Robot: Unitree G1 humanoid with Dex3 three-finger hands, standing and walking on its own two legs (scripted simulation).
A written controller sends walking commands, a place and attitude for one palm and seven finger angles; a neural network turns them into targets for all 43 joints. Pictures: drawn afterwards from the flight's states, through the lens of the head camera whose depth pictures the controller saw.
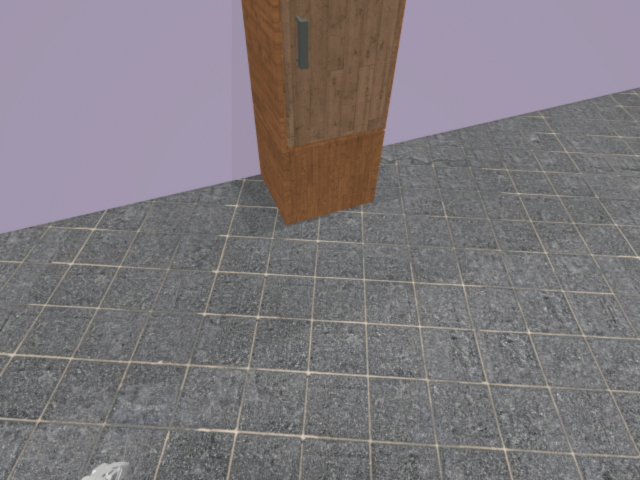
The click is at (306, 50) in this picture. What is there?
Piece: cupboard door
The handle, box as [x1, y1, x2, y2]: [295, 16, 307, 69]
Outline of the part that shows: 295,16 298,31 298,56 296,57 296,60 298,62 298,66 301,69 307,68 307,20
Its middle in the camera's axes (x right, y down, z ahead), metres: -0.06 -0.59 +1.17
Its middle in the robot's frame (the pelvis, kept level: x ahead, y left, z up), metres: +1.27 +0.13 +0.03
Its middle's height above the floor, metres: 0.80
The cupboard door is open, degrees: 0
